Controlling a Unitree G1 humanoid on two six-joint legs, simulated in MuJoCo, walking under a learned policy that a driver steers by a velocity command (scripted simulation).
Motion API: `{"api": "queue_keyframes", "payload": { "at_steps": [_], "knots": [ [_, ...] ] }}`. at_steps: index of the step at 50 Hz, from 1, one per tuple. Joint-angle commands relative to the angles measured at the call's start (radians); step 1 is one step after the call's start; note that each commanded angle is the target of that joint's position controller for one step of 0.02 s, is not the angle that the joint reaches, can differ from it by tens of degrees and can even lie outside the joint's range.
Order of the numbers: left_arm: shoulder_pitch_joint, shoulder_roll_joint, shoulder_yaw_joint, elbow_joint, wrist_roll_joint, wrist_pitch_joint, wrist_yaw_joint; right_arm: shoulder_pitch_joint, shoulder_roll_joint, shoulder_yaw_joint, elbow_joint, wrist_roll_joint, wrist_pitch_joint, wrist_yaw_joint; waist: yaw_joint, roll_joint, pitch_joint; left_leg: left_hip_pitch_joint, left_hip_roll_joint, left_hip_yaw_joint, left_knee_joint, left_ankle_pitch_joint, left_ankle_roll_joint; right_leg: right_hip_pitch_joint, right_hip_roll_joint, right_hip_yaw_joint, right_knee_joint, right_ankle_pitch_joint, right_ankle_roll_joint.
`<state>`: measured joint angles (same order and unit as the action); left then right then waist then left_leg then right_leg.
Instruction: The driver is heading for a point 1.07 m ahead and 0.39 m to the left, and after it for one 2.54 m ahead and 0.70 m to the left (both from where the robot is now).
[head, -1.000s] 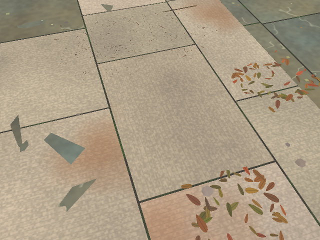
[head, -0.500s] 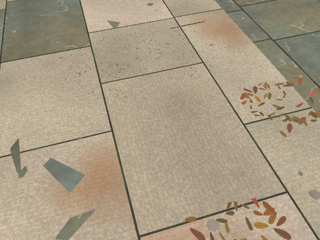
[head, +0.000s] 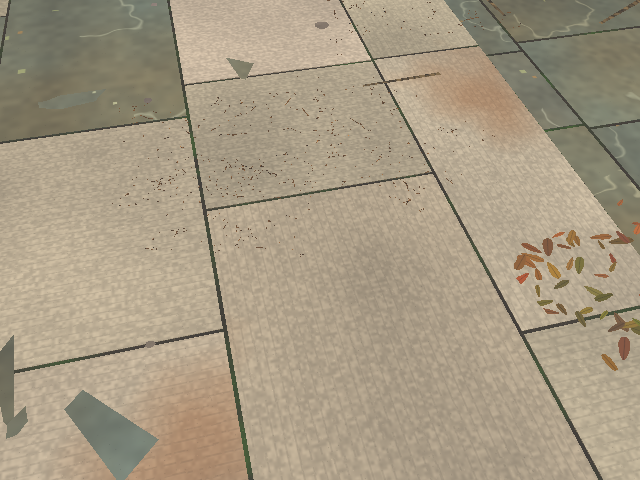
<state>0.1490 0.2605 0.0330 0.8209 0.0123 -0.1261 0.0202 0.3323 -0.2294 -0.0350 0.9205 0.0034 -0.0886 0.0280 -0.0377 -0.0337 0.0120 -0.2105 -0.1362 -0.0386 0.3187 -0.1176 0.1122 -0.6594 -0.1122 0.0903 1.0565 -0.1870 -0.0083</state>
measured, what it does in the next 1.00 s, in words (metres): walks ahead, turning left: right foot, then left foot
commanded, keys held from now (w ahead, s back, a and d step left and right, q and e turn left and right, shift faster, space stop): w+q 1.00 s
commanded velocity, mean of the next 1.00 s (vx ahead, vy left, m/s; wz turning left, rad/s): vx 0.50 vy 0.00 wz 0.56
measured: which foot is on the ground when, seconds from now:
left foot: down 0.00-0.24, up 0.26-0.76, down 0.78-1.00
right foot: up 0.00-0.22, down 0.24-0.76, up 0.78-1.00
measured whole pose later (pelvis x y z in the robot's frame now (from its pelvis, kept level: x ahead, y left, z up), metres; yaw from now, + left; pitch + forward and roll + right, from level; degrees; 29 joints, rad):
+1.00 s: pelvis +0.47 +0.12 +0.00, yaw +36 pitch +2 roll +0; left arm 0.14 0.31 0.05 0.71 0.02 -0.11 0.01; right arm 0.32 -0.27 -0.06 0.69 0.01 -0.05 0.02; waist -0.03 -0.04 0.03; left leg -0.24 -0.11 -0.05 0.38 -0.17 0.11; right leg -0.65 -0.12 0.07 1.06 -0.24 0.03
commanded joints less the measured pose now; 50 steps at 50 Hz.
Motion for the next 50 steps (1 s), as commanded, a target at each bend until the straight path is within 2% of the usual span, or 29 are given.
{"api": "queue_keyframes", "payload": {
  "at_steps": [1, 4, 7, 9, 10, 11, 12, 13, 14, 15, 16, 17, 19, 21, 24, 29, 34, 36, 37, 38, 39, 40, 41, 42, 43, 44, 45, 47, 50],
  "knots": [
    [0.0, 0.051, 0.012, -0.063, 0.008, 0.009, 0.014, -0.053, -0.161, -0.036, -0.092, 0.007, -0.021, -0.025, 0.038, 0.079, 0.037, -0.198, 0.223, -0.212, -0.176, 0.026, 0.158, 0.105, 0.024, -0.037, -0.229, 0.18, 0.035],
    [-0.115, 0.039, 0.005, -0.098, -0.009, 0.002, 0.006, 0.013, -0.178, -0.044, -0.085, 0.021, -0.009, -0.034, -0.013, 0.103, 0.014, -0.137, 0.219, -0.225, -0.13, -0.003, 0.125, 0.161, 0.077, -0.04, -0.437, 0.274, 0.051],
    [-0.177, 0.07, 0.012, -0.13, -0.023, -0.006, -0.007, 0.054, -0.17, -0.045, -0.079, 0.03, 0.003, -0.039, -0.033, 0.104, 0.001, -0.034, 0.256, -0.312, -0.063, -0.08, 0.115, 0.179, 0.091, -0.009, -0.535, 0.241, 0.053],
    [-0.175, 0.101, 0.022, -0.142, -0.026, -0.019, -0.017, 0.049, -0.174, -0.047, -0.088, 0.024, 0.012, -0.045, -0.015, 0.119, -0.007, 0.022, 0.274, -0.375, 0.002, -0.095, 0.103, 0.223, 0.099, 0.003, -0.589, 0.157, 0.036],
    [-0.141, 0.114, 0.029, -0.137, -0.027, -0.026, -0.019, 0.035, -0.175, -0.049, -0.097, 0.021, 0.016, -0.047, 0.01, 0.135, -0.017, 0.033, 0.27, -0.394, 0.045, -0.075, 0.094, 0.276, 0.103, -0.006, -0.615, 0.114, 0.021],
    [-0.058, 0.131, 0.04, -0.116, -0.024, -0.032, -0.017, 0.024, -0.153, -0.043, -0.107, 0.018, 0.02, -0.047, 0.051, 0.141, -0.05, 0.021, 0.234, -0.389, 0.118, -0.051, 0.072, 0.387, 0.099, -0.019, -0.656, 0.086, -0.005],
    [0.084, 0.174, 0.056, -0.095, -0.011, -0.037, -0.011, 0.002, -0.104, -0.025, -0.129, 0.01, 0.017, -0.043, 0.117, 0.102, -0.155, -0.066, 0.181, -0.33, 0.32, -0.053, 0.037, 0.611, -0.005, 0.062, -0.64, 0.067, -0.062],
    [0.225, 0.263, 0.079, -0.084, 0.004, -0.029, -0.001, 0.077, -0.031, -0.004, -0.153, 0.017, 0.003, -0.036, 0.125, -0.125, -0.301, -0.355, 0.045, -0.168, 0.641, -0.275, -0.035, 0.975, -0.229, 0.362, -0.654, 0.014, -0.187],
    [0.27, 0.248, 0.083, -0.055, -0.006, -0.014, -0.01, 0.129, -0.069, -0.004, -0.176, 0.04, -0.006, -0.035, 0.105, -0.323, -0.338, -0.583, 0.066, -0.12, 0.859, -0.474, -0.047, 1.051, -0.361, 0.692, -0.74, -0.196, -0.271],
    [0.213, 0.148, 0.059, -0.084, -0.007, -0.013, -0.012, 0.079, -0.169, -0.027, -0.162, 0.047, 0.0, -0.038, 0.118, -0.159, -0.21, -0.638, 0.126, -0.156, 0.963, -0.392, -0.054, 0.936, -0.317, 0.602, -0.76, -0.253, -0.232],
    [0.164, 0.113, 0.048, -0.093, -0.01, -0.007, -0.013, 0.01, -0.178, -0.034, -0.173, 0.037, 0.01, -0.039, 0.112, -0.064, -0.118, -0.628, 0.161, -0.128, 0.979, -0.3, -0.062, 0.813, -0.267, 0.433, -0.768, -0.163, -0.189],
    [0.111, 0.094, 0.04, -0.096, -0.009, -0.002, -0.017, -0.016, -0.158, -0.035, -0.181, 0.026, 0.016, -0.038, 0.088, -0.023, -0.06, -0.592, 0.187, -0.116, 0.942, -0.232, -0.073, 0.703, -0.211, 0.318, -0.801, -0.058, -0.169],
    [0.07, 0.079, 0.035, -0.084, -0.004, 0.0, -0.022, -0.025, -0.121, -0.039, -0.196, 0.024, 0.031, -0.029, 0.052, -0.064, -0.006, -0.523, 0.23, -0.087, 0.886, -0.165, -0.083, 0.577, -0.144, 0.16, -0.858, 0.057, -0.147],
    [0.086, 0.092, 0.043, -0.066, -0.006, -0.007, -0.026, -0.033, -0.091, -0.035, -0.214, 0.025, 0.041, -0.024, 0.046, -0.066, -0.006, -0.52, 0.239, -0.064, 0.871, -0.118, -0.094, 0.553, -0.129, 0.067, -0.885, 0.172, -0.162],
    [0.113, 0.123, 0.057, -0.04, -0.006, -0.007, -0.022, -0.092, -0.082, -0.034, -0.256, 0.021, 0.045, -0.021, 0.052, -0.038, 0.0, -0.571, 0.246, -0.07, 0.764, -0.032, -0.106, 0.583, -0.144, -0.021, -0.895, 0.309, -0.18],
    [0.139, 0.161, 0.064, -0.022, -0.012, 0.009, -0.011, -0.246, -0.065, -0.025, -0.317, 0.018, 0.036, 0.009, 0.1, -0.031, 0.03, -0.527, 0.237, -0.002, 0.486, 0.16, -0.091, 0.617, -0.138, -0.155, -0.896, 0.296, -0.152],
    [0.184, 0.201, 0.075, 0.005, -0.033, 0.036, -0.009, -0.351, -0.078, -0.028, -0.386, 0.024, 0.04, 0.037, 0.112, -0.037, 0.07, -0.499, 0.212, 0.069, 0.358, 0.042, -0.041, 0.725, -0.186, -0.217, -0.839, 0.368, -0.121],
    [0.173, 0.232, 0.084, 0.0, -0.037, 0.048, -0.003, -0.309, -0.109, -0.044, -0.392, 0.019, 0.045, 0.039, 0.068, -0.069, 0.021, -0.369, 0.149, 0.129, 0.337, -0.061, -0.001, 0.74, -0.183, -0.26, -0.715, 0.685, -0.102],
    [0.166, 0.246, 0.088, -0.003, -0.039, 0.056, 0.001, -0.219, -0.141, -0.063, -0.375, 0.018, 0.048, 0.037, 0.011, -0.077, -0.036, -0.24, 0.103, 0.157, 0.315, -0.087, 0.025, 0.73, -0.17, -0.283, -0.575, 0.835, -0.09],
    [0.157, 0.238, 0.083, -0.01, -0.04, 0.061, 0.006, -0.045, -0.194, -0.095, -0.326, 0.02, 0.051, 0.027, -0.08, -0.049, -0.125, 0.009, 0.057, 0.162, 0.246, -0.023, 0.064, 0.64, -0.132, -0.311, -0.357, 0.847, -0.061],
    [0.175, 0.189, 0.063, -0.036, -0.014, 0.054, 0.006, 0.112, -0.285, -0.129, -0.292, 0.021, 0.06, 0.002, -0.134, 0.088, -0.219, 0.333, 0.205, -0.08, 0.227, -0.003, 0.126, 0.357, -0.083, -0.309, -0.028, 0.463, -0.015],
    [0.265, 0.051, 0.017, -0.1, 0.009, 0.019, -0.013, 0.064, -0.386, -0.131, -0.31, 0.02, 0.047, 0.001, 0.006, 0.319, -0.337, 0.62, 0.448, -0.671, 0.102, -0.187, 0.311, -0.063, 0.12, -0.165, 0.292, -0.412, 0.029],
    [0.132, 0.149, 0.035, -0.112, -0.03, -0.018, -0.026, 0.108, -0.29, -0.108, -0.322, 0.016, 0.035, 0.004, -0.09, 0.188, -0.386, 0.618, 0.47, -0.771, -0.017, -0.252, 0.296, -0.167, 0.101, 0.01, 0.372, -0.385, 0.01],
    [0.059, 0.175, 0.043, -0.14, -0.057, -0.03, -0.028, 0.07, -0.24, -0.091, -0.308, 0.01, 0.024, 0.007, -0.078, 0.15, -0.236, 0.507, 0.44, -0.616, -0.021, -0.153, 0.247, -0.224, 0.063, -0.003, 0.337, -0.279, -0.011],
    [0.057, 0.161, 0.038, -0.135, -0.039, -0.033, -0.02, -0.001, -0.211, -0.081, -0.318, 0.016, 0.02, 0.008, -0.025, 0.058, -0.159, 0.344, 0.395, -0.493, -0.019, -0.049, 0.211, -0.166, 0.02, -0.006, 0.251, -0.19, -0.015],
    [0.067, 0.165, 0.044, -0.124, -0.014, -0.027, -0.012, -0.071, -0.183, -0.072, -0.333, 0.014, 0.021, 0.007, 0.02, 0.042, -0.11, 0.203, 0.351, -0.398, -0.029, 0.055, 0.186, -0.088, -0.008, -0.009, 0.174, -0.143, -0.004],
    [0.093, 0.168, 0.05, -0.124, -0.007, -0.012, -0.013, -0.107, -0.167, -0.065, -0.347, 0.003, 0.02, 0.005, 0.055, 0.066, -0.096, 0.114, 0.324, -0.354, -0.053, 0.113, 0.18, -0.018, -0.027, -0.001, 0.137, -0.113, 0.003],
    [0.102, 0.145, 0.05, -0.128, 0.002, 0.011, -0.014, -0.116, -0.172, -0.066, -0.339, 0.004, 0.013, -0.002, 0.075, 0.072, -0.079, 0.023, 0.298, -0.307, -0.084, 0.202, 0.191, 0.026, -0.02, -0.02, 0.076, -0.082, 0.032],
    [0.012, 0.113, 0.04, -0.16, 0.012, 0.025, -0.008, -0.065, -0.196, -0.072, -0.307, 0.008, 0.012, -0.023, 0.054, 0.072, -0.04, -0.028, 0.263, -0.243, -0.093, 0.258, 0.181, -0.002, 0.007, -0.038, -0.077, 0.047, 0.067]
  ]
}}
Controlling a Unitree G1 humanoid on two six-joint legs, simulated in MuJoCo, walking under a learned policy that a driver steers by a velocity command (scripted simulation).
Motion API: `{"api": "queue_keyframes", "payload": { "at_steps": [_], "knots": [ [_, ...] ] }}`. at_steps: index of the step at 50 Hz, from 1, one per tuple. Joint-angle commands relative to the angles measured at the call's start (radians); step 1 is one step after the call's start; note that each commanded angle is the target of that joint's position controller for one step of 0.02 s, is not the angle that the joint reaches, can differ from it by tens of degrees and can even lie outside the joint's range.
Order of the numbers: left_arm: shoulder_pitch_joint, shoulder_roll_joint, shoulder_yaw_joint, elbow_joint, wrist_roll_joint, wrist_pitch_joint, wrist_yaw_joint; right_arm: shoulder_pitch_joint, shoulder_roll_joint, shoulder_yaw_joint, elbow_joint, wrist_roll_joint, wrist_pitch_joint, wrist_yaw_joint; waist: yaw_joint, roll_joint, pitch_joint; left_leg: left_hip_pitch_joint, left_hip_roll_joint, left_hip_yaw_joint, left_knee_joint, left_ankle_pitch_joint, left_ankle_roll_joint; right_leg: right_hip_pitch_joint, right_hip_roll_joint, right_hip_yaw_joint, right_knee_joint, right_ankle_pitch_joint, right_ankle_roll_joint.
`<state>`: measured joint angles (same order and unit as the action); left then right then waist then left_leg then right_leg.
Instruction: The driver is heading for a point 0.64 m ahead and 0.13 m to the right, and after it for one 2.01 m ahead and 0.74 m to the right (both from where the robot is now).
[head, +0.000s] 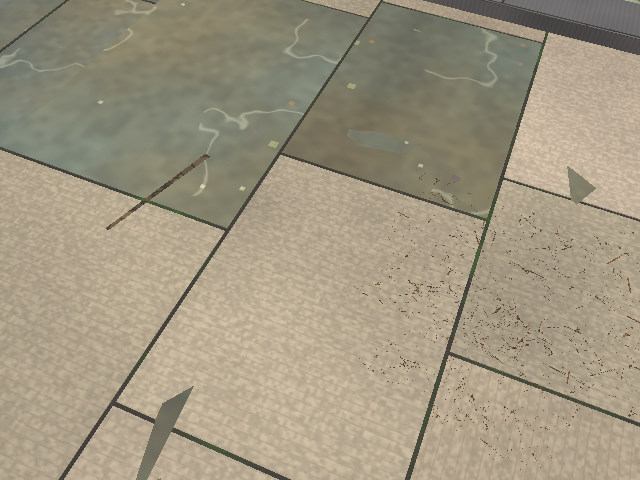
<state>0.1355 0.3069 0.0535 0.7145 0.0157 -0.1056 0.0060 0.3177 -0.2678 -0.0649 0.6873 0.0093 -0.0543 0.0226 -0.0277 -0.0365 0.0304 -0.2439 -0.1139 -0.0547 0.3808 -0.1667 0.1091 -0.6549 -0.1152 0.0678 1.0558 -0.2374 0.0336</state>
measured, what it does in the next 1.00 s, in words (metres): walks ahead: right foot, then left foot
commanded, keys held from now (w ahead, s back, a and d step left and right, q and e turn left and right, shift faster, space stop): w+q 0.02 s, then w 0.64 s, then w+e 0.34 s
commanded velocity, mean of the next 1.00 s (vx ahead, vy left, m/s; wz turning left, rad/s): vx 0.50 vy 0.00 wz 0.06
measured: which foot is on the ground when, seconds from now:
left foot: down 0.00-0.30, up 0.32-0.78, down 0.80-1.00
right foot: up 0.00-0.26, down 0.28-0.82, up 0.84-1.00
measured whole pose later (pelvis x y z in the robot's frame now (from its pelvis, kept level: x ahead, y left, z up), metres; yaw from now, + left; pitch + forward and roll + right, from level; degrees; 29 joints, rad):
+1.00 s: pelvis +0.53 +0.04 +0.00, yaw -1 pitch +1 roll +1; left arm 0.29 0.31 0.06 0.78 -0.03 -0.04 0.00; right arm 0.24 -0.25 -0.06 0.77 -0.01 -0.10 0.02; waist -0.01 -0.06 0.01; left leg -0.23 -0.02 0.10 0.38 -0.17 0.04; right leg -0.55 -0.08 0.06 1.14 -0.30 -0.01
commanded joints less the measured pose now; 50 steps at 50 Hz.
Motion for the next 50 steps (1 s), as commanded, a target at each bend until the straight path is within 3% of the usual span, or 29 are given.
{"api": "queue_keyframes", "payload": {
  "at_steps": [1, 5, 9, 12, 13, 14, 15, 16, 17, 18, 19, 20, 21, 24, 27, 31, 34, 36, 38, 39, 40, 41, 42, 43, 44, 45, 46, 47, 50],
  "knots": [
    [-0.017, 0.057, 0.016, -0.065, 0.008, 0.003, 0.005, -0.029, -0.16, -0.042, -0.063, 0.005, -0.02, -0.023, 0.027, 0.083, -0.051, 0.006, 0.227, -0.217, -0.15, 0.294, 0.169, -0.01, 0.022, -0.015, -0.151, 0.161, 0.029],
    [-0.147, 0.024, -0.002, -0.087, -0.007, -0.01, -0.018, 0.036, -0.149, -0.034, -0.022, 0.012, -0.016, -0.032, -0.039, 0.119, -0.038, 0.025, 0.206, -0.182, -0.138, 0.181, 0.115, 0.074, 0.068, -0.036, -0.431, 0.374, 0.014],
    [-0.223, 0.052, 0.005, -0.122, -0.016, -0.026, -0.039, 0.096, -0.154, -0.031, 0.021, 0.013, -0.011, -0.033, -0.069, 0.126, -0.006, 0.159, 0.275, -0.261, -0.074, 0.178, 0.113, 0.045, 0.082, -0.025, -0.527, 0.318, -0.03],
    [-0.176, 0.074, 0.015, -0.124, -0.017, -0.032, -0.043, 0.087, -0.165, -0.034, 0.036, 0.009, 0.002, -0.038, -0.036, 0.156, -0.01, 0.241, 0.307, -0.299, -0.011, 0.319, 0.091, 0.102, 0.101, -0.043, -0.57, 0.18, -0.075],
    [-0.101, 0.088, 0.025, -0.106, -0.015, -0.035, -0.039, 0.066, -0.164, -0.033, 0.032, 0.009, 0.006, -0.038, 0.007, 0.159, -0.045, 0.241, 0.281, -0.279, 0.059, 0.469, 0.075, 0.212, 0.126, -0.072, -0.608, 0.177, -0.099],
    [0.022, 0.119, 0.041, -0.078, -0.007, -0.037, -0.034, 0.047, -0.146, -0.024, 0.023, 0.004, 0.006, -0.035, 0.067, 0.141, -0.139, 0.199, 0.227, -0.234, 0.207, 0.566, 0.049, 0.413, 0.102, -0.057, -0.605, 0.232, -0.138],
    [0.194, 0.178, 0.055, -0.062, 0.006, -0.036, -0.027, 0.052, -0.106, -0.006, 0.0, -0.014, 0.002, -0.034, 0.127, 0.037, -0.295, 0.017, 0.159, -0.183, 0.487, 0.361, 0.012, 0.722, -0.067, 0.123, -0.556, 0.298, -0.22],
    [0.297, 0.223, 0.073, -0.015, -0.002, -0.025, -0.034, 0.199, -0.036, 0.015, 0.015, 0.011, -0.013, -0.03, 0.092, -0.263, -0.414, -0.362, 0.0, -0.096, 0.835, -0.282, -0.069, 1.058, -0.269, 0.557, -0.635, 0.094, -0.384],
    [0.311, 0.135, 0.052, -0.009, -0.031, -0.021, -0.037, 0.161, -0.114, 0.005, 0.024, 0.023, -0.022, -0.028, 0.119, -0.186, -0.348, -0.503, 0.042, -0.159, 0.946, -0.394, -0.067, 1.03, -0.282, 0.681, -0.729, -0.134, -0.359],
    [0.241, 0.091, 0.038, -0.019, -0.031, -0.015, -0.031, 0.034, -0.159, -0.009, -0.002, 0.029, -0.025, -0.026, 0.127, -0.085, -0.188, -0.554, 0.091, -0.135, 0.962, -0.306, -0.065, 0.892, -0.244, 0.544, -0.757, -0.155, -0.312],
    [0.174, 0.08, 0.029, -0.031, -0.02, -0.006, -0.029, -0.039, -0.149, -0.005, -0.021, 0.016, -0.027, -0.025, 0.099, 0.0, -0.101, -0.526, 0.14, -0.084, 0.918, -0.225, -0.067, 0.745, -0.201, 0.426, -0.783, -0.063, -0.287],
    [0.139, 0.067, 0.023, -0.032, -0.013, -0.004, -0.032, -0.069, -0.133, -0.007, -0.03, 0.001, -0.03, -0.024, 0.073, 0.018, -0.045, -0.501, 0.17, -0.066, 0.851, -0.177, -0.072, 0.64, -0.164, 0.361, -0.811, 0.033, -0.283],
    [0.123, 0.055, 0.017, -0.033, -0.005, -0.008, -0.033, -0.053, -0.119, -0.009, -0.027, -0.003, -0.027, -0.022, 0.043, -0.008, -0.042, -0.445, 0.198, -0.061, 0.804, -0.145, -0.075, 0.581, -0.13, 0.303, -0.833, 0.104, -0.27],
    [0.13, 0.066, 0.019, -0.013, -0.017, -0.016, -0.035, -0.025, -0.072, -0.001, -0.013, -0.002, -0.015, -0.022, 0.02, -0.048, -0.047, -0.4, 0.213, -0.021, 0.699, -0.114, -0.096, 0.516, -0.094, 0.189, -0.878, 0.253, -0.281],
    [0.159, 0.104, 0.029, 0.01, -0.022, -0.01, -0.026, -0.123, -0.051, 0.01, -0.04, -0.01, -0.018, -0.023, 0.042, -0.029, -0.029, -0.432, 0.226, -0.002, 0.528, 0.019, -0.116, 0.518, -0.088, 0.117, -0.907, 0.327, -0.279],
    [0.216, 0.121, 0.03, 0.043, -0.033, 0.005, -0.019, -0.252, -0.034, 0.018, -0.062, -0.003, -0.03, -0.01, 0.092, -0.032, -0.009, -0.371, 0.196, 0.027, 0.291, 0.214, -0.115, 0.526, -0.055, 0.035, -0.904, 0.308, -0.238],
    [0.274, 0.127, 0.03, 0.073, -0.04, 0.017, -0.018, -0.344, -0.042, 0.016, -0.092, 0.007, -0.038, 0.004, 0.123, -0.033, 0.017, -0.353, 0.175, 0.033, 0.206, 0.223, -0.108, 0.57, -0.086, 0.058, -0.879, 0.278, -0.235],
    [0.287, 0.134, 0.032, 0.086, -0.043, 0.029, -0.014, -0.373, -0.056, 0.011, -0.112, 0.009, -0.048, 0.014, 0.113, -0.041, 0.028, -0.345, 0.161, 0.024, 0.156, 0.165, -0.091, 0.615, -0.113, 0.096, -0.842, 0.286, -0.226],
    [0.272, 0.157, 0.04, 0.088, -0.044, 0.04, -0.006, -0.328, -0.086, -0.001, -0.104, 0.008, -0.058, 0.018, 0.072, -0.056, 0.009, -0.255, 0.143, 0.026, 0.108, 0.102, -0.073, 0.636, -0.128, 0.125, -0.784, 0.334, -0.207],
    [0.25, 0.162, 0.04, 0.084, -0.045, 0.044, -0.003, -0.247, -0.108, -0.015, -0.082, 0.005, -0.061, 0.014, 0.019, -0.054, -0.032, -0.127, 0.123, 0.045, 0.068, 0.101, -0.055, 0.618, -0.103, 0.109, -0.703, 0.434, -0.188],
    [0.246, 0.134, 0.03, 0.079, -0.037, 0.044, -0.002, -0.108, -0.157, -0.038, -0.044, -0.003, -0.063, 0.003, -0.044, -0.035, -0.131, 0.097, 0.145, 0.033, 0.072, 0.12, -0.025, 0.548, -0.046, 0.069, -0.536, 0.476, -0.157],
    [0.231, 0.063, 0.003, 0.042, -0.011, 0.039, -0.002, 0.082, -0.237, -0.059, -0.022, -0.022, -0.06, -0.011, -0.118, 0.087, -0.302, 0.403, 0.354, -0.174, 0.11, 0.149, 0.043, 0.344, 0.033, 0.014, -0.214, 0.213, -0.112],
    [0.38, -0.033, -0.024, 0.032, -0.033, 0.022, -0.005, 0.12, -0.285, -0.068, 0.001, -0.023, -0.047, -0.006, -0.051, 0.354, -0.428, 0.677, 0.555, -0.574, 0.026, -0.036, 0.182, -0.012, 0.156, -0.01, 0.089, -0.348, -0.063],
    [0.325, 0.079, 0.003, 0.051, -0.057, 0.018, -0.004, 0.116, -0.185, -0.046, -0.003, -0.014, -0.044, -0.007, -0.09, 0.238, -0.356, 0.596, 0.523, -0.605, -0.048, -0.21, 0.155, -0.108, 0.108, 0.076, 0.203, -0.335, -0.061],
    [0.232, 0.123, 0.02, 0.024, -0.065, 0.018, -0.003, 0.055, -0.144, -0.031, -0.002, -0.007, -0.045, -0.009, -0.083, 0.185, -0.214, 0.466, 0.49, -0.457, -0.074, -0.208, 0.114, -0.145, 0.071, 0.061, 0.217, -0.239, -0.066],
    [0.193, 0.11, 0.021, 0.017, -0.056, 0.024, 0.0, -0.021, -0.118, -0.019, -0.004, -0.009, -0.047, -0.007, -0.046, 0.129, -0.144, 0.334, 0.447, -0.352, -0.106, -0.124, 0.092, -0.107, 0.033, 0.042, 0.188, -0.158, -0.059],
    [0.182, 0.099, 0.025, 0.012, -0.044, 0.032, 0.0, -0.071, -0.089, -0.012, -0.002, -0.013, -0.05, -0.004, -0.017, 0.139, -0.091, 0.236, 0.415, -0.271, -0.141, -0.057, 0.087, -0.075, 0.009, 0.042, 0.148, -0.102, -0.052],
    [0.202, 0.081, 0.027, 0.016, -0.044, 0.045, -0.003, -0.099, -0.078, -0.01, 0.004, -0.02, -0.057, -0.003, 0.013, 0.161, -0.07, 0.162, 0.389, -0.201, -0.176, -0.009, 0.078, -0.017, -0.013, 0.046, 0.127, -0.065, -0.048],
    [0.2, 0.04, 0.026, 0.009, -0.046, 0.073, -0.004, -0.123, -0.091, -0.022, 0.031, -0.022, -0.075, -0.006, 0.043, 0.132, -0.03, 0.085, 0.378, -0.065, -0.235, 0.127, 0.086, -0.002, -0.022, 0.042, 0.099, 0.007, -0.032]
  ]
}}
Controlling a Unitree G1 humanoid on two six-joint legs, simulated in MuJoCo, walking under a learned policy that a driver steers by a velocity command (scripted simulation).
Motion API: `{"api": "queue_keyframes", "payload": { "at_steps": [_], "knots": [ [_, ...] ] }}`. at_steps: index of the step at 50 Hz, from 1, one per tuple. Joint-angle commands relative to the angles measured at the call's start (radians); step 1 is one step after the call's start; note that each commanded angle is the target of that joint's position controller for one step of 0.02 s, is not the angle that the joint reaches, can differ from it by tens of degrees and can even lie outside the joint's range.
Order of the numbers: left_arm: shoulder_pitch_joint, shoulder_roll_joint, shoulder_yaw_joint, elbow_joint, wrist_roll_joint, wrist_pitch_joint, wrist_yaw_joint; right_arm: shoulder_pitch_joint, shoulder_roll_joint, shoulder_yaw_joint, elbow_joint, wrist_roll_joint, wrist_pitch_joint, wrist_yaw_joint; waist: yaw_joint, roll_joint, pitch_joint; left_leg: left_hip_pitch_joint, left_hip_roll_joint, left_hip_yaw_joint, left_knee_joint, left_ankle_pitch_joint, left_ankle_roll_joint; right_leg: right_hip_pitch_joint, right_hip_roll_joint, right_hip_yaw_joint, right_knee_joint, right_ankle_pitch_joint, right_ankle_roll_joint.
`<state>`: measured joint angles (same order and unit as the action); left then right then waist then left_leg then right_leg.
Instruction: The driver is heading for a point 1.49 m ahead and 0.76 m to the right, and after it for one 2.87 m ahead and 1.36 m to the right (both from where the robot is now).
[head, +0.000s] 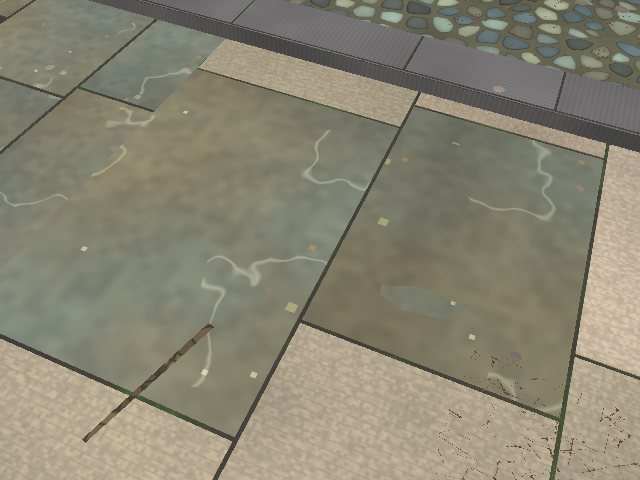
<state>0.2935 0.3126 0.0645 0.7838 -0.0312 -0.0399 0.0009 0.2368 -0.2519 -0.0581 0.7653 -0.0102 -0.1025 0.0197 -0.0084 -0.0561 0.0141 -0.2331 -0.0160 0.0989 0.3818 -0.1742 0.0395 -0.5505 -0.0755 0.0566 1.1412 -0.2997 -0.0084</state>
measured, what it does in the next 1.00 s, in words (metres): walks ahead, turning right: right foot, then left foot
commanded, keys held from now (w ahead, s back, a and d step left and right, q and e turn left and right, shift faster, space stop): w+e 1.00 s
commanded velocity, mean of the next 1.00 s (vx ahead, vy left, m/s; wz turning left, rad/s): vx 0.50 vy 0.00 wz -0.56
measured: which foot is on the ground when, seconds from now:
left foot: down 0.00-0.34, up 0.36-0.82, down 0.84-1.00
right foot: up 0.00-0.34, down 0.36-0.86, up 0.88-1.00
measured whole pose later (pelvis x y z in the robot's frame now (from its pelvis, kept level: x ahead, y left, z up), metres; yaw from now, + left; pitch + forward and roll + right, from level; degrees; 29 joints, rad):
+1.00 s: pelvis +0.53 -0.13 -0.01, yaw -35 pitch +1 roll +1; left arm 0.31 0.31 0.07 0.69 -0.03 -0.02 0.01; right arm 0.19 -0.26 -0.06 0.75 -0.01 -0.10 0.01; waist 0.00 -0.05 0.02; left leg -0.28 -0.03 0.05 0.45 -0.19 0.03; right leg -0.49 -0.01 0.07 1.19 -0.37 -0.02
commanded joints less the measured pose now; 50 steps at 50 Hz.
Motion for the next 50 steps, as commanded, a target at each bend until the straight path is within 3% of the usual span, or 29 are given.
{"api": "queue_keyframes", "payload": {
  "at_steps": [1, 7, 12, 13, 15, 16, 17, 18, 19, 20, 21, 22, 23, 24, 28, 33, 36, 38, 40, 41, 42, 43, 44, 45, 46, 47, 48, 50],
  "knots": [
    [0.024, 0.031, 0.016, -0.07, 0.005, 0.012, 0.002, -0.037, -0.116, -0.032, -0.036, -0.004, -0.029, -0.006, 0.023, 0.136, -0.003, 0.076, 0.282, -0.186, -0.243, 0.172, 0.159, -0.13, -0.063, 0.06, -0.011, 0.103, 0.016],
    [-0.139, 0.004, 0.004, -0.126, 0.01, 0.003, -0.028, 0.004, -0.166, -0.045, 0.009, 0.0, -0.012, -0.026, -0.029, 0.1, 0.042, 0.138, 0.264, -0.007, -0.25, 0.242, 0.133, -0.145, -0.049, 0.001, -0.315, 0.346, 0.01],
    [-0.275, 0.004, -0.002, -0.204, 0.009, 0.003, -0.056, 0.072, -0.207, -0.058, 0.05, 0.022, 0.019, -0.029, -0.073, 0.096, 0.086, 0.288, 0.313, 0.049, -0.199, 0.293, 0.111, -0.174, -0.03, -0.072, -0.46, 0.262, -0.035],
    [-0.28, 0.011, 0.001, -0.215, 0.009, 0.004, -0.061, 0.072, -0.215, -0.061, 0.054, 0.027, 0.027, -0.029, -0.066, 0.103, 0.082, 0.313, 0.319, 0.062, -0.167, 0.365, 0.101, -0.158, -0.017, -0.091, -0.476, 0.216, -0.05],
    [-0.231, 0.042, 0.018, -0.222, 0.012, 0.01, -0.063, 0.053, -0.246, -0.07, 0.05, 0.036, 0.039, -0.035, -0.018, 0.143, 0.025, 0.336, 0.315, 0.096, -0.034, 0.697, 0.078, -0.034, 0.047, -0.152, -0.486, 0.113, -0.09],
    [-0.137, 0.073, 0.037, -0.204, 0.011, 0.013, -0.06, 0.042, -0.257, -0.073, 0.047, 0.04, 0.047, -0.038, 0.04, 0.151, -0.033, 0.326, 0.3, 0.116, 0.107, 0.842, 0.064, 0.093, 0.094, -0.18, -0.502, 0.085, -0.116],
    [0.028, 0.125, 0.069, -0.161, 0.009, 0.016, -0.05, 0.029, -0.246, -0.067, 0.043, 0.043, 0.051, -0.041, 0.13, 0.126, -0.118, 0.239, 0.259, 0.143, 0.323, 0.834, 0.032, 0.333, 0.143, -0.184, -0.572, 0.152, -0.154],
    [0.173, 0.22, 0.103, -0.13, 0.007, 0.027, -0.026, 0.05, -0.192, -0.045, 0.022, 0.015, 0.043, -0.042, 0.176, -0.013, -0.209, -0.031, 0.208, 0.143, 0.646, 0.458, -0.018, 0.642, 0.004, 0.052, -0.596, 0.183, -0.217],
    [0.113, 0.312, 0.105, -0.15, 0.005, 0.012, -0.027, 0.136, -0.054, 0.0, -0.036, -0.013, 0.011, -0.025, 0.039, -0.233, -0.306, -0.458, -0.008, -0.008, 0.961, -0.42, -0.072, 0.926, -0.23, 0.642, -0.73, 0.006, -0.41],
    [0.146, 0.213, 0.079, -0.169, 0.009, -0.003, -0.034, 0.009, -0.154, -0.017, -0.044, 0.027, -0.026, -0.011, 0.133, -0.092, -0.368, -0.56, 0.012, -0.193, 1.034, -0.402, -0.051, 0.94, -0.26, 0.747, -0.851, -0.077, -0.402],
    [0.108, 0.166, 0.063, -0.159, 0.017, -0.016, -0.037, -0.069, -0.184, -0.026, -0.072, 0.057, -0.041, -0.005, 0.126, -0.053, -0.218, -0.621, 0.053, -0.184, 0.998, -0.301, -0.026, 0.833, -0.232, 0.599, -0.858, 0.005, -0.352],
    [0.046, 0.138, 0.054, -0.165, 0.013, -0.021, -0.036, -0.072, -0.167, -0.02, -0.066, 0.041, -0.047, -0.013, 0.078, 0.031, -0.144, -0.571, 0.098, -0.183, 0.91, -0.215, -0.019, 0.685, -0.186, 0.477, -0.85, 0.112, -0.315],
    [-0.018, 0.107, 0.044, -0.179, 0.017, -0.02, -0.033, -0.065, -0.172, -0.026, -0.053, 0.015, -0.044, -0.02, 0.037, 0.044, -0.096, -0.5, 0.125, -0.18, 0.826, -0.169, -0.027, 0.555, -0.145, 0.38, -0.858, 0.222, -0.29],
    [-0.05, 0.089, 0.036, -0.196, 0.029, -0.022, -0.028, -0.042, -0.176, -0.031, -0.049, 0.009, -0.031, -0.019, 0.005, 0.022, -0.085, -0.432, 0.142, -0.189, 0.788, -0.136, -0.034, 0.475, -0.12, 0.335, -0.879, 0.292, -0.284],
    [-0.029, 0.122, 0.044, -0.184, 0.022, -0.029, -0.007, -0.074, -0.129, -0.023, -0.065, -0.009, 0.003, -0.022, -0.009, 0.026, -0.05, -0.397, 0.117, -0.156, 0.613, -0.028, -0.094, 0.347, -0.075, 0.234, -0.919, 0.433, -0.288],
    [0.042, 0.138, 0.05, -0.148, 0.011, -0.018, 0.013, -0.26, -0.092, -0.002, -0.112, 0.004, -0.004, -0.009, 0.062, -0.024, -0.014, -0.326, 0.047, -0.149, 0.248, 0.25, -0.107, 0.31, -0.014, 0.191, -0.899, 0.291, -0.216],
    [0.083, 0.139, 0.052, -0.125, 0.004, -0.012, 0.015, -0.316, -0.116, -0.007, -0.136, 0.016, -0.015, 0.003, 0.082, -0.036, -0.005, -0.293, 0.026, -0.169, 0.16, 0.259, -0.092, 0.355, -0.044, 0.261, -0.856, 0.232, -0.205],
    [0.087, 0.131, 0.052, -0.118, 0.003, -0.006, 0.019, -0.309, -0.141, -0.017, -0.139, 0.017, -0.024, 0.01, 0.071, -0.049, -0.007, -0.27, 0.021, -0.187, 0.114, 0.202, -0.073, 0.411, -0.066, 0.32, -0.802, 0.214, -0.193],
    [0.067, 0.13, 0.054, -0.121, 0.006, 0.002, 0.022, -0.248, -0.161, -0.03, -0.128, 0.019, -0.034, 0.009, 0.034, -0.083, -0.018, -0.189, 0.014, -0.177, 0.09, 0.118, -0.043, 0.433, -0.071, 0.362, -0.74, 0.253, -0.175],
    [0.051, 0.11, 0.047, -0.127, 0.008, 0.004, 0.021, -0.162, -0.177, -0.043, -0.105, 0.015, -0.038, 0.004, -0.013, -0.081, -0.056, -0.065, 0.011, -0.158, 0.048, 0.123, -0.019, 0.418, -0.033, 0.349, -0.665, 0.305, -0.151],
    [0.04, 0.06, 0.028, -0.143, 0.016, 0.002, 0.017, -0.036, -0.216, -0.057, -0.089, -0.002, -0.043, -0.003, -0.073, -0.037, -0.17, 0.163, 0.112, -0.237, 0.071, 0.11, 0.035, 0.34, 0.021, 0.294, -0.463, 0.279, -0.117],
    [0.135, -0.004, 0.008, -0.165, 0.014, -0.004, 0.018, 0.103, -0.297, -0.077, -0.075, -0.019, -0.037, -0.011, -0.07, 0.177, -0.328, 0.531, 0.338, -0.572, 0.055, 0.002, 0.158, 0.048, 0.153, 0.161, -0.122, -0.013, -0.042],
    [0.198, 0.028, 0.004, -0.177, -0.008, -0.011, 0.019, 0.138, -0.28, -0.076, -0.046, 0.002, -0.025, 0.0, -0.047, 0.398, -0.364, 0.616, 0.455, -0.922, -0.055, -0.261, 0.24, -0.187, 0.149, 0.126, 0.09, -0.309, -0.019],
    [0.136, 0.12, 0.026, -0.157, -0.014, -0.007, 0.019, 0.081, -0.188, -0.052, -0.067, 0.015, -0.019, -0.002, -0.066, 0.254, -0.218, 0.496, 0.419, -0.823, -0.09, -0.387, 0.2, -0.256, 0.086, 0.145, 0.174, -0.229, -0.01],
    [0.047, 0.14, 0.033, -0.17, -0.003, -0.001, 0.017, 0.034, -0.151, -0.04, -0.075, 0.012, -0.009, -0.007, -0.07, 0.174, -0.118, 0.366, 0.376, -0.657, -0.096, -0.315, 0.158, -0.25, 0.05, 0.101, 0.177, -0.148, -0.007],
    [0.004, 0.127, 0.034, -0.18, 0.008, 0.002, 0.015, -0.009, -0.131, -0.031, -0.072, 0.005, -0.003, -0.008, -0.049, 0.137, -0.048, 0.243, 0.33, -0.541, -0.121, -0.196, 0.142, -0.218, 0.021, 0.086, 0.134, -0.09, -0.004],
    [-0.01, 0.113, 0.037, -0.185, 0.012, 0.006, 0.011, -0.033, -0.111, -0.024, -0.065, 0.0, -0.003, -0.01, -0.027, 0.149, -0.016, 0.168, 0.294, -0.455, -0.146, -0.111, 0.13, -0.184, -0.009, 0.085, 0.088, -0.05, -0.006],
    [0.007, 0.068, 0.03, -0.186, 0.002, 0.017, 0.002, -0.041, -0.112, -0.025, -0.05, 0.0, -0.01, -0.012, -0.006, 0.177, -0.003, 0.097, 0.264, -0.34, -0.192, -0.015, 0.131, -0.13, -0.031, 0.059, 0.05, -0.012, -0.004]
  ]
}}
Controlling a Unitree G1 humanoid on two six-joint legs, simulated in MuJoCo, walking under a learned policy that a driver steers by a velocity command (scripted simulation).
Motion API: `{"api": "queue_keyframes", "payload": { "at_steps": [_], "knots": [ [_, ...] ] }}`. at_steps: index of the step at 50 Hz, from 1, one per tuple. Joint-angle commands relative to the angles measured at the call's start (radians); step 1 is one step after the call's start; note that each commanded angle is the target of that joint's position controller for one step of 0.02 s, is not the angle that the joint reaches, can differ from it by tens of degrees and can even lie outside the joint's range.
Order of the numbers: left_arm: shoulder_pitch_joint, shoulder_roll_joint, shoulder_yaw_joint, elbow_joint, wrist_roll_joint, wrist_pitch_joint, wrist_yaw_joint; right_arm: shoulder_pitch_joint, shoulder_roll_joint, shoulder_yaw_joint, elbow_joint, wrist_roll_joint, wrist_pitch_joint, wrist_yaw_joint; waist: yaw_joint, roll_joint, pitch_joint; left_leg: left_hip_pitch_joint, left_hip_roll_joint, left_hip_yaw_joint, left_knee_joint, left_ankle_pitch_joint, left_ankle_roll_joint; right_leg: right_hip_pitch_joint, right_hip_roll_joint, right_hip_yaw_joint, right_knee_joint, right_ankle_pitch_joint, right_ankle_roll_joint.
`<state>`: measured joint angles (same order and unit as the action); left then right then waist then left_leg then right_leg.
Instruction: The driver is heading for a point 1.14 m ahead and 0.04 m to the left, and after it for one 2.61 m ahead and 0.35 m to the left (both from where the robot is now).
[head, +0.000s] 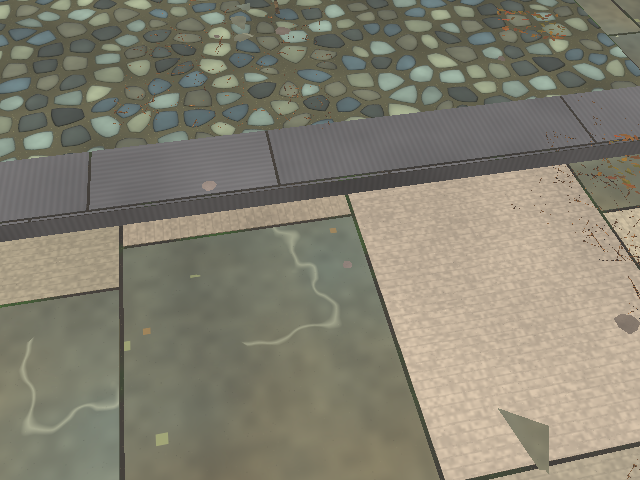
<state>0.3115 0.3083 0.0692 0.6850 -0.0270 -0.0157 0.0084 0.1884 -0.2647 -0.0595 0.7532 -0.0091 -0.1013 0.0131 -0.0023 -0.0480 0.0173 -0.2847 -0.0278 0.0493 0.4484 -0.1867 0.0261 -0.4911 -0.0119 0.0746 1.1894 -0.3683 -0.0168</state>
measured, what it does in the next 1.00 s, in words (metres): walks ahead: right foot, then left foot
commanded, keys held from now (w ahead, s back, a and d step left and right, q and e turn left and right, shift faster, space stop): w+e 0.16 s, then w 0.84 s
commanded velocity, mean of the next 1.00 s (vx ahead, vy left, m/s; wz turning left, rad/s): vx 0.50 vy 0.00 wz -0.23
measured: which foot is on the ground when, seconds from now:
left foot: down 0.00-0.38, up 0.40-0.86, down 0.88-1.00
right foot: up 0.00-0.34, down 0.36-0.90, up 0.92-1.00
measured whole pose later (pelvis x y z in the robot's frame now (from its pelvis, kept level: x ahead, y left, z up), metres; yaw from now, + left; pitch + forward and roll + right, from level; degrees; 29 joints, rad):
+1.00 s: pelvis +0.55 -0.07 -0.01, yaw -12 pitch +2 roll +0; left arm 0.32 0.30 0.05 0.82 -0.02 -0.07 0.00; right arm 0.17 -0.28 -0.04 0.81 0.00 -0.09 0.04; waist 0.00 -0.02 0.03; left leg -0.39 -0.02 0.05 0.52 -0.16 0.06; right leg -0.36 -0.02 0.04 1.14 -0.41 -0.03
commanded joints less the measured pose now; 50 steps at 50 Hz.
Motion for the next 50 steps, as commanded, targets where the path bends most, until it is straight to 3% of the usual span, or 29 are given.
{"api": "queue_keyframes", "payload": {
  "at_steps": [1, 4, 8, 11, 13, 15, 16, 17, 18, 19, 20, 21, 22, 23, 24, 26, 28, 31, 34, 38, 41, 43, 44, 45, 46, 47, 48, 49, 50],
  "knots": [
    [-0.021, 0.058, 0.022, -0.095, -0.002, -0.004, -0.006, 0.012, -0.11, -0.027, -0.029, 0.002, -0.016, -0.005, -0.011, 0.161, -0.001, 0.143, 0.277, -0.249, -0.275, 0.045, 0.155, -0.2, -0.101, 0.035, -0.016, 0.077, 0.009],
    [-0.07, 0.044, 0.016, -0.115, 0.004, -0.002, -0.007, 0.027, -0.146, -0.039, -0.003, 0.001, -0.02, -0.008, -0.015, 0.125, 0.004, 0.176, 0.292, -0.153, -0.295, 0.175, 0.172, -0.253, -0.11, 0.036, -0.117, 0.178, 0.025],
    [-0.169, 0.025, 0.006, -0.132, 0.004, -0.016, -0.03, 0.038, -0.172, -0.04, 0.018, 0.006, -0.006, -0.013, -0.05, 0.111, 0.024, 0.214, 0.261, -0.006, -0.293, 0.259, 0.14, -0.217, -0.098, -0.02, -0.346, 0.372, 0.019],
    [-0.271, -0.004, -0.009, -0.165, 0.004, -0.025, -0.048, 0.11, -0.192, -0.041, 0.053, 0.019, 0.007, -0.01, -0.09, 0.094, 0.056, 0.249, 0.277, 0.028, -0.294, 0.26, 0.137, -0.173, -0.073, -0.064, -0.486, 0.382, -0.001],
    [-0.305, 0.004, -0.008, -0.184, 0.002, -0.028, -0.056, 0.137, -0.21, -0.045, 0.074, 0.032, 0.018, -0.006, -0.088, 0.1, 0.075, 0.307, 0.305, 0.03, -0.279, 0.307, 0.135, -0.166, -0.057, -0.079, -0.546, 0.319, -0.024],
    [-0.294, 0.032, 0.003, -0.193, 0.009, -0.029, -0.06, 0.138, -0.235, -0.051, 0.087, 0.043, 0.03, -0.007, -0.053, 0.122, 0.057, 0.361, 0.322, 0.047, -0.203, 0.538, 0.124, -0.099, -0.018, -0.112, -0.593, 0.222, -0.059],
    [-0.239, 0.057, 0.016, -0.182, 0.016, -0.028, -0.058, 0.133, -0.25, -0.054, 0.091, 0.047, 0.035, -0.01, -0.009, 0.143, 0.011, 0.374, 0.318, 0.066, -0.113, 0.717, 0.111, 0.0, 0.016, -0.136, -0.615, 0.191, -0.08],
    [-0.102, 0.094, 0.039, -0.143, 0.018, -0.026, -0.054, 0.121, -0.248, -0.049, 0.094, 0.048, 0.041, -0.015, 0.076, 0.135, -0.07, 0.337, 0.29, 0.106, 0.052, 0.828, 0.086, 0.202, 0.054, -0.159, -0.678, 0.249, -0.11],
    [0.055, 0.153, 0.068, -0.098, 0.016, -0.02, -0.039, 0.129, -0.215, -0.034, 0.089, 0.036, 0.038, -0.02, 0.145, 0.11, -0.162, 0.169, 0.251, 0.129, 0.269, 0.711, 0.05, 0.485, 0.03, -0.1, -0.664, 0.307, -0.14],
    [0.149, 0.271, 0.089, -0.081, 0.023, -0.017, -0.023, 0.193, -0.104, 0.006, 0.038, -0.001, 0.021, -0.01, 0.116, -0.125, -0.302, -0.257, 0.119, 0.133, 0.675, 0.093, -0.016, 0.886, -0.249, 0.358, -0.665, 0.253, -0.282],
    [0.161, 0.235, 0.072, -0.093, 0.017, -0.025, -0.026, 0.203, -0.113, 0.013, 0.059, 0.013, -0.006, 0.0, 0.115, -0.148, -0.464, -0.38, 0.024, -0.07, 0.872, -0.406, -0.024, 0.937, -0.389, 0.715, -0.826, 0.204, -0.377],
    [0.114, 0.172, 0.048, -0.084, 0.023, -0.034, -0.035, 0.102, -0.191, -0.013, 0.031, 0.055, -0.015, 0.009, 0.129, -0.072, -0.331, -0.47, 0.082, -0.124, 0.918, -0.353, -0.014, 0.842, -0.348, 0.559, -0.846, 0.204, -0.321],
    [0.057, 0.143, 0.039, -0.078, 0.019, -0.039, -0.036, 0.041, -0.176, -0.007, 0.009, 0.061, -0.021, 0.01, 0.102, -0.059, -0.198, -0.484, 0.123, -0.102, 0.866, -0.275, -0.003, 0.688, -0.297, 0.4, -0.856, 0.266, -0.282],
    [-0.006, 0.111, 0.028, -0.074, 0.018, -0.043, -0.037, 0.025, -0.163, -0.007, 0.015, 0.041, -0.019, 0.003, 0.063, -0.01, -0.123, -0.452, 0.157, -0.094, 0.789, -0.205, -0.005, 0.551, -0.251, 0.297, -0.88, 0.332, -0.252],
    [-0.048, 0.08, 0.018, -0.078, 0.024, -0.049, -0.039, 0.041, -0.164, -0.013, 0.024, 0.028, -0.009, 0.0, 0.027, -0.024, -0.087, -0.387, 0.181, -0.1, 0.735, -0.155, -0.011, 0.448, -0.217, 0.23, -0.914, 0.392, -0.237],
    [-0.078, 0.075, 0.018, -0.074, 0.028, -0.063, -0.037, 0.094, -0.13, -0.008, 0.045, 0.024, 0.015, 0.001, -0.015, -0.033, -0.079, -0.31, 0.186, -0.097, 0.695, -0.095, -0.03, 0.35, -0.202, 0.185, -0.982, 0.417, -0.249],
    [-0.075, 0.092, 0.022, -0.053, 0.027, -0.076, -0.033, 0.073, -0.111, -0.005, 0.04, 0.017, 0.03, -0.003, -0.025, -0.017, -0.046, -0.331, 0.187, -0.094, 0.625, -0.031, -0.052, 0.312, -0.197, 0.131, -1.024, 0.449, -0.257],
    [-0.041, 0.103, 0.024, -0.018, 0.026, -0.076, -0.019, -0.03, -0.094, 0.002, 0.01, 0.009, 0.029, -0.003, 0.003, -0.005, 0.0, -0.381, 0.181, -0.093, 0.432, 0.136, -0.069, 0.324, -0.174, 0.062, -1.048, 0.44, -0.234],
    [-0.004, 0.125, 0.028, 0.013, 0.021, -0.071, -0.011, -0.13, -0.074, 0.013, -0.012, 0.016, 0.017, 0.01, 0.042, -0.01, 0.029, -0.335, 0.143, -0.068, 0.234, 0.283, -0.063, 0.327, -0.157, 0.013, -1.056, 0.38, -0.203],
    [0.055, 0.144, 0.036, 0.067, 0.009, -0.062, -0.008, -0.214, -0.092, 0.014, -0.046, 0.024, 0.01, 0.029, 0.068, -0.014, 0.058, -0.34, 0.118, -0.078, 0.116, 0.273, -0.033, 0.429, -0.211, 0.03, -1.02, 0.344, -0.189],
    [0.053, 0.156, 0.042, 0.092, 0.005, -0.048, 0.0, -0.192, -0.118, 0.006, -0.051, 0.021, 0.004, 0.04, 0.039, -0.028, 0.044, -0.303, 0.101, -0.072, 0.071, 0.165, 0.011, 0.519, -0.248, 0.047, -0.95, 0.445, -0.161],
    [0.028, 0.154, 0.039, 0.096, 0.01, -0.035, 0.004, -0.036, -0.16, -0.02, -0.007, 0.017, 0.001, 0.034, -0.048, -0.029, -0.054, -0.076, 0.04, -0.01, 0.042, 0.124, 0.052, 0.521, -0.193, 0.002, -0.754, 0.723, -0.124],
    [0.043, 0.116, 0.022, 0.089, 0.021, -0.03, 0.007, 0.125, -0.214, -0.042, 0.034, 0.012, 0.002, 0.024, -0.109, 0.012, -0.181, 0.181, 0.091, -0.06, 0.078, 0.158, 0.091, 0.415, -0.136, -0.045, -0.524, 0.669, -0.09],
    [0.165, 0.022, -0.008, 0.063, 0.025, -0.045, 0.001, 0.231, -0.319, -0.066, 0.048, -0.005, 0.008, 0.018, -0.079, 0.241, -0.337, 0.576, 0.345, -0.489, 0.046, 0.016, 0.247, 0.025, 0.011, -0.095, -0.12, 0.303, -0.008],
    [0.153, 0.026, -0.013, 0.076, 0.02, -0.066, -0.002, 0.266, -0.259, -0.051, 0.059, 0.015, 0.01, 0.025, -0.102, 0.336, -0.399, 0.661, 0.407, -0.802, -0.135, -0.156, 0.302, -0.157, 0.086, 0.027, 0.052, -0.21, 0.003],
    [0.069, 0.113, 0.009, 0.059, -0.007, -0.08, -0.01, 0.206, -0.205, -0.032, 0.051, 0.023, 0.008, 0.023, -0.106, 0.244, -0.261, 0.57, 0.386, -0.699, -0.158, -0.258, 0.25, -0.262, 0.021, 0.065, 0.132, -0.174, -0.013],
    [-0.009, 0.119, 0.008, 0.038, -0.014, -0.087, -0.011, 0.137, -0.179, -0.024, 0.035, 0.018, 0.011, 0.02, -0.089, 0.172, -0.163, 0.437, 0.353, -0.572, -0.17, -0.229, 0.216, -0.275, -0.034, 0.029, 0.104, -0.084, -0.026],
    [-0.053, 0.113, 0.008, 0.029, 0.001, -0.087, -0.007, 0.078, -0.155, -0.017, 0.027, 0.01, 0.012, 0.019, -0.063, 0.12, -0.083, 0.298, 0.318, -0.475, -0.197, -0.136, 0.203, -0.249, -0.074, 0.006, 0.039, -0.008, -0.026],
    [-0.049, 0.107, 0.014, 0.033, 0.011, -0.079, -0.004, 0.044, -0.125, -0.007, 0.021, -0.001, 0.008, 0.02, -0.03, 0.132, -0.054, 0.206, 0.285, -0.408, -0.224, -0.048, 0.192, -0.19, -0.107, 0.012, -0.019, 0.048, -0.026]
  ]
}}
